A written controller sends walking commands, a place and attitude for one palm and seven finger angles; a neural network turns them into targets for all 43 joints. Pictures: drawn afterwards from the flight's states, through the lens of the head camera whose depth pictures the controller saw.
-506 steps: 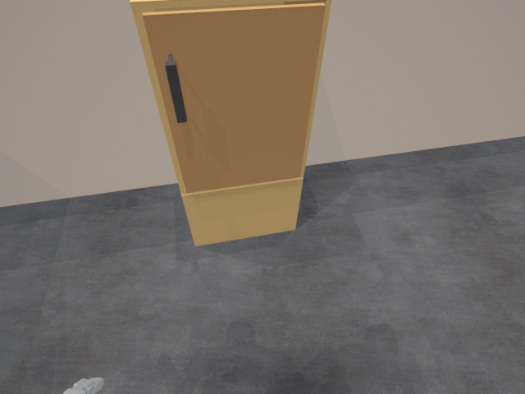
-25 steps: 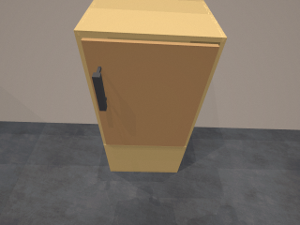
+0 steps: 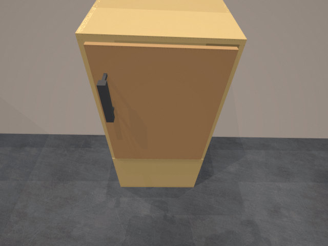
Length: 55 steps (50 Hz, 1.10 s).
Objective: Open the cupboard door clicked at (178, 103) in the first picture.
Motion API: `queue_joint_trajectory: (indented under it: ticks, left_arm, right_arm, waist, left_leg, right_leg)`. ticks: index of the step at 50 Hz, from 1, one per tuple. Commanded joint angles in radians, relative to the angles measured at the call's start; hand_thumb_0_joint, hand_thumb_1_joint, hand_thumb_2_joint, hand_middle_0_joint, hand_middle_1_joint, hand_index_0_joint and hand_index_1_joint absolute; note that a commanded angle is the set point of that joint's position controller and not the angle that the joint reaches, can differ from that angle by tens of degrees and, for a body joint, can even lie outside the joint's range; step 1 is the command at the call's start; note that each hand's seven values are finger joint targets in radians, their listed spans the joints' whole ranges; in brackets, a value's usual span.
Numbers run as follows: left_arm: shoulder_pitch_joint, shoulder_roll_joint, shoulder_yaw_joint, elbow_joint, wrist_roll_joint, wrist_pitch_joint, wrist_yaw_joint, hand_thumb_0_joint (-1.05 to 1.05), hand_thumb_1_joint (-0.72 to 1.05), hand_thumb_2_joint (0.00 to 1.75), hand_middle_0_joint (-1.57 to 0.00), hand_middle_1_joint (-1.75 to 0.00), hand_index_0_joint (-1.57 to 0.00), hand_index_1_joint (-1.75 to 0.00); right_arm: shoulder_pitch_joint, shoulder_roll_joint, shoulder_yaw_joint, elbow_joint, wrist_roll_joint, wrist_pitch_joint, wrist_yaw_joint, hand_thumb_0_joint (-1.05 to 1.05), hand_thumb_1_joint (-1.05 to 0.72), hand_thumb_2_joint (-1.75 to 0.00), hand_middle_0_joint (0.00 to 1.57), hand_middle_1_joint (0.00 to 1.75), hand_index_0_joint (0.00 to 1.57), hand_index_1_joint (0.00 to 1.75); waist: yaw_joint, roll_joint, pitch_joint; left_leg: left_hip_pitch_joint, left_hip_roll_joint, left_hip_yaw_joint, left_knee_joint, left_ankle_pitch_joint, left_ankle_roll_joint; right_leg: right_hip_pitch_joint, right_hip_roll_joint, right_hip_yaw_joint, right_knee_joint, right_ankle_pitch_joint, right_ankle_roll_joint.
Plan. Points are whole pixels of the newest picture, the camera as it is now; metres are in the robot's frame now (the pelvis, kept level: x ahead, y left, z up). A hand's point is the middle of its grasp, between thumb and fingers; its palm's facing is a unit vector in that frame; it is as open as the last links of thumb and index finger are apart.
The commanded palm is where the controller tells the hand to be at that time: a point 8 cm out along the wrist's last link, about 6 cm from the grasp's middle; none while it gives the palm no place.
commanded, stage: raise the hand with hooked fingers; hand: left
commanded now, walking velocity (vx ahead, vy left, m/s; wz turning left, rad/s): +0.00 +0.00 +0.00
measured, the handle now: (107, 98) +0.54 +0.22 +0.03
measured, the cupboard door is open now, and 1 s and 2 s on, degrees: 0 0 0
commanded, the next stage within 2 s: none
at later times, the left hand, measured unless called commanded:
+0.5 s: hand (100, 239) +0.15 +0.16 -0.06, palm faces +0.15 -0.99 -0.03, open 8.9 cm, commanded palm +0.14 +0.22 -0.03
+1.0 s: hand (84, 202) +0.21 +0.20 +0.00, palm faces +0.08 -0.99 -0.06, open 11.9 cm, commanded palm +0.18 +0.26 +0.01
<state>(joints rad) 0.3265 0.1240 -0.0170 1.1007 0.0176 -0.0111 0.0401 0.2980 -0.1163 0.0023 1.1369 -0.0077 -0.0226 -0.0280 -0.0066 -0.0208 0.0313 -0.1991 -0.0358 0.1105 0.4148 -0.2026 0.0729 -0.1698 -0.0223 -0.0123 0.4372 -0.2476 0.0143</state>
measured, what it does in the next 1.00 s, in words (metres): lowers itself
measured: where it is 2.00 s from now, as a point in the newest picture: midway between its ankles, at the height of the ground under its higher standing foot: outside the picture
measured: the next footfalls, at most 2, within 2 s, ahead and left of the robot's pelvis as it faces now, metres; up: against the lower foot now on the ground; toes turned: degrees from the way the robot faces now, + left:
none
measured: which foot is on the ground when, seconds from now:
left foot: down 0.00-1.00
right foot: down 0.00-1.00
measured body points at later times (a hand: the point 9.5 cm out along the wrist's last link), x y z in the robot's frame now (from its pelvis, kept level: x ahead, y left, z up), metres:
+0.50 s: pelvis -0.01 -0.05 -0.08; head +0.03 -0.02 +0.36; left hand +0.14 +0.21 -0.05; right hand +0.24 -0.27 -0.10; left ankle +0.02 +0.07 -0.74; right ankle -0.01 -0.13 -0.74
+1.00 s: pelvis -0.01 -0.04 -0.06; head +0.05 -0.04 +0.39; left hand +0.20 +0.25 +0.01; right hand +0.13 -0.31 -0.15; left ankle +0.02 +0.07 -0.74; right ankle -0.01 -0.13 -0.74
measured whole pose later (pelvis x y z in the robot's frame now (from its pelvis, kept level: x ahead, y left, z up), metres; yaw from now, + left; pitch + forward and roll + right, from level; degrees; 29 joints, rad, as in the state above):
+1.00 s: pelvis -0.01 -0.04 -0.06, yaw +3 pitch +11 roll -1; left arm 0.30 0.30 0.32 0.14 -0.37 -0.38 -0.38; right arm 0.31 -0.28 -0.02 0.61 0.04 -0.21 -0.07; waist -0.02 0.02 -0.10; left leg -0.73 0.03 0.03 0.95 -0.42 0.02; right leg -0.66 0.02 -0.09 0.94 -0.48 -0.05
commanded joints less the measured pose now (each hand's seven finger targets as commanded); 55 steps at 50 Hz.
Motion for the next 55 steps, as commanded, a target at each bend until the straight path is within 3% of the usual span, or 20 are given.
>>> queue_joint_trajectory:
  ticks: [1,2,3,4,5,7,9,11,13,15,17,21,24,26,29,35,39,44,50,55]
  left_arm:
    - [0.114,0.116,0.011,0.006,0.013,-0.022,0.038,0.0,0.9,0.9,-0.2,-0.3,-0.2,-0.3]
    - [-0.602,0.332,0.107,-1.591,-0.192,-0.217,0.044,0.0,0.88,0.89,-0.2,-0.32,-0.2,-0.32]
    - [-0.246,0.267,0.097,-1.39,-0.121,-0.17,0.101,0.0,0.85,0.88,-0.2,-0.33,-0.2,-0.33]
    - [0.045,0.078,-0.014,-1.181,-0.123,-0.033,0.139,0.0,0.83,0.87,-0.21,-0.34,-0.21,-0.34]
    - [0.077,-0.067,-0.115,-1.146,-0.16,0.001,0.131,0.0,0.81,0.86,-0.21,-0.36,-0.21,-0.36]
    - [0.026,0.018,-0.082,-1.265,-0.178,-0.091,0.114,0.0,0.76,0.84,-0.21,-0.39,-0.21,-0.39]
    - [0.06,-0.005,-0.06,-1.156,-0.167,-0.188,0.075,0.0,0.71,0.82,-0.21,-0.42,-0.21,-0.42]
    - [0.212,-0.041,-0.013,-1.003,-0.184,-0.318,-0.015,0.0,0.67,0.8,-0.22,-0.45,-0.22,-0.45]
    - [0.336,0.002,0.071,-0.981,-0.224,-0.471,-0.143,0.0,0.62,0.78,-0.22,-0.48,-0.22,-0.48]
    - [0.343,0.138,0.206,-1.001,-0.233,-0.585,-0.263,0.0,0.57,0.76,-0.22,-0.51,-0.22,-0.51]
    - [0.367,0.189,0.271,-1.07,-0.233,-0.569,-0.286,0.0,0.53,0.74,-0.23,-0.54,-0.23,-0.54]
    - [0.203,0.212,0.289,-1.358,-0.288,-0.487,-0.251,0.0,0.43,0.7,-0.23,-0.6,-0.23,-0.6]
    - [0.027,0.238,0.273,-1.512,-0.293,-0.548,-0.235,0.0,0.36,0.67,-0.24,-0.64,-0.24,-0.64]
    - [-0.036,0.225,0.241,-1.472,-0.3,-0.586,-0.274,0.0,0.32,0.65,-0.24,-0.68,-0.24,-0.68]
    - [-0.086,0.236,0.213,-1.362,-0.338,-0.572,-0.383,0.0,0.25,0.62,-0.25,-0.72,-0.25,-0.72]
    - [-0.002,0.355,0.413,-1.221,-0.404,-0.365,-0.463,0.0,0.11,0.56,-0.26,-0.81,-0.26,-0.81]
    - [0.012,0.353,0.462,-1.208,-0.416,-0.356,-0.41,0.0,0.01,0.52,-0.26,-0.87,-0.26,-0.87]
    - [-0.03,0.335,0.434,-1.144,-0.406,-0.419,-0.403,0.0,-0.1,0.47,-0.27,-0.94,-0.27,-0.94]
    - [-0.13,0.372,0.426,-1.167,-0.408,-0.45,-0.43,0.0,-0.24,0.41,-0.28,-1.03,-0.28,-1.03]
    - [-0.183,0.399,0.446,-1.153,-0.406,-0.435,-0.415,0.0,-0.36,0.36,-0.29,-1.11,-0.29,-1.11]
  right_arm:
    - [-0.037,-0.157,-0.012,-0.106,0.006,-0.013,0.006,0.0,-0.9,-0.9,0.2,0.3,0.2,0.3]
    - [-0.006,-0.326,-0.034,-0.494,0.048,-0.149,-0.034,0.0,-0.9,-0.9,0.2,0.3,0.2,0.3]
    - [-0.087,-0.239,0.001,-0.424,0.052,-0.251,-0.058,0.0,-0.9,-0.9,0.2,0.3,0.2,0.3]
    - [-0.075,-0.184,-0.015,-0.422,0.067,-0.283,-0.05,0.0,-0.9,-0.9,0.2,0.3,0.2,0.3]
    - [-0.045,-0.19,-0.01,-0.406,0.08,-0.301,-0.048,0.0,-0.9,-0.9,0.2,0.3,0.2,0.3]
    - [-0.075,-0.269,-0.027,-0.477,0.07,-0.336,-0.051,0.0,-0.9,-0.9,0.2,0.3,0.2,0.3]
    - [-0.073,-0.275,-0.045,-0.53,0.044,-0.342,-0.039,0.0,-0.9,-0.9,0.2,0.3,0.2,0.3]
    - [-0.113,-0.264,-0.069,-0.569,0.02,-0.33,-0.013,0.0,-0.9,-0.9,0.2,0.3,0.2,0.3]
    - [-0.143,-0.259,-0.089,-0.622,0.012,-0.309,0.023,0.0,-0.9,-0.9,0.2,0.3,0.2,0.3]
    - [-0.168,-0.265,-0.107,-0.688,0.01,-0.272,0.054,0.0,-0.9,-0.9,0.2,0.3,0.2,0.3]
    - [-0.203,-0.255,-0.11,-0.763,0.017,-0.233,0.051,0.0,-0.9,-0.9,0.2,0.3,0.2,0.3]
    - [-0.173,-0.232,-0.099,-0.829,0.027,-0.172,0.021,0.0,-0.9,-0.9,0.2,0.3,0.2,0.3]
    - [-0.117,-0.226,-0.08,-0.804,0.019,-0.173,-0.006,0.0,-0.9,-0.9,0.2,0.3,0.2,0.3]
    - [-0.107,-0.228,-0.069,-0.76,0.02,-0.192,-0.021,0.0,-0.9,-0.9,0.2,0.3,0.2,0.3]
    - [-0.111,-0.252,-0.05,-0.726,0.032,-0.226,-0.038,0.0,-0.9,-0.9,0.2,0.3,0.2,0.3]
    - [-0.126,-0.251,-0.043,-0.731,0.055,-0.228,-0.054,0.0,-0.9,-0.9,0.2,0.3,0.2,0.3]
    - [-0.135,-0.235,-0.046,-0.723,0.048,-0.227,-0.053,0.0,-0.9,-0.9,0.2,0.3,0.2,0.3]
    - [-0.103,-0.257,-0.054,-0.706,0.047,-0.24,-0.048,0.0,-0.9,-0.9,0.2,0.3,0.2,0.3]
    - [-0.074,-0.28,-0.055,-0.703,0.055,-0.258,-0.05,0.0,-0.9,-0.9,0.2,0.3,0.2,0.3]
    - [-0.067,-0.289,-0.048,-0.701,0.054,-0.26,-0.052,0.0,-0.9,-0.9,0.2,0.3,0.2,0.3]
  waist:
    - [0.033,0.017,0.08]
    - [-0.119,0.198,-0.446]
    - [-0.014,0.288,-0.432]
    - [-0.027,0.233,-0.223]
    - [-0.043,0.151,-0.078]
    - [-0.062,0.067,-0.024]
    - [-0.074,-0.138,-0.02]
    - [-0.006,-0.25,-0.047]
    - [0.053,-0.223,-0.12]
    - [0.088,-0.03,-0.191]
    - [0.12,0.029,-0.289]
    - [0.072,0.131,-0.366]
    - [-0.015,0.09,-0.354]
    - [-0.057,0.102,-0.318]
    - [-0.082,0.091,-0.281]
    - [0.018,0.017,-0.41]
    - [0.045,-0.013,-0.378]
    - [0.019,-0.044,-0.301]
    - [0.016,0.074,-0.336]
    - [0.016,0.095,-0.324]
  left_leg:
    - [-0.061,0.164,-0.131,0.057,0.102,-0.052]
    - [0.255,0.052,-0.146,-0.018,0.109,-0.073]
    - [0.246,0.117,-0.179,-0.06,0.084,-0.097]
    - [0.054,0.126,-0.216,-0.114,-0.085,-0.125]
    - [-0.044,0.107,-0.218,-0.095,-0.205,-0.091]
    - [-0.138,0.082,-0.231,0.007,-0.277,-0.07]
    - [-0.216,0.06,-0.218,0.13,-0.234,-0.069]
    - [-0.34,0.059,-0.188,0.25,-0.209,-0.082]
    - [-0.438,0.04,-0.143,0.366,-0.128,-0.095]
    - [-0.475,0.022,-0.118,0.454,-0.04,-0.101]
    - [-0.491,0.02,-0.092,0.482,-0.008,-0.082]
    - [-0.463,0.026,-0.1,0.517,-0.027,-0.06]
    - [-0.486,0.041,-0.128,0.591,-0.029,-0.042]
    - [-0.508,0.049,-0.137,0.632,-0.061,-0.041]
    - [-0.554,0.052,-0.145,0.663,-0.11,-0.038]
    - [-0.556,0.041,-0.139,0.594,-0.044,-0.039]
    - [-0.506,0.043,-0.145,0.524,0.013,-0.046]
    - [-0.484,0.039,-0.136,0.482,-0.02,-0.044]
    - [-0.362,0.039,-0.127,0.418,0.007,-0.036]
    - [-0.294,0.045,-0.14,0.367,0.018,-0.04]
  right_leg:
    - [-0.092,-0.1,0.081,-0.081,0.132,-0.04]
    - [-0.05,0.015,-0.032,0.037,0.143,-0.042]
    - [-0.106,0.026,-0.046,0.142,-0.015,-0.061]
    - [-0.216,0.022,-0.068,0.194,-0.137,-0.044]
    - [-0.249,0.024,-0.074,0.179,-0.098,-0.041]
    - [-0.284,0.023,-0.077,0.117,-0.124,-0.037]
    - [-0.374,0.028,-0.092,0.156,-0.178,-0.034]
    - [-0.495,0.038,-0.11,0.262,-0.236,-0.039]
    - [-0.522,0.037,-0.097,0.357,-0.21,-0.052]
    - [-0.502,0.029,-0.069,0.46,-0.079,-0.075]
    - [-0.476,0.034,-0.049,0.516,-0.01,-0.072]
    - [-0.467,0.043,-0.002,0.484,-0.001,-0.056]
    - [-0.509,0.044,0.046,0.458,0.008,-0.036]
    - [-0.572,0.04,0.057,0.445,-0.035,-0.028]
    - [-0.589,0.036,0.092,0.413,-0.113,-0.021]
    - [-0.333,-0.022,0.16,0.331,-0.01,0.028]
    - [-0.302,-0.014,0.112,0.339,0.106,0.029]
    - [-0.355,-0.006,0.093,0.313,0.035,0.025]
    - [-0.374,0.023,0.031,0.312,-0.002,-0.016]
    - [-0.383,0.043,-0.026,0.316,0.006,-0.033]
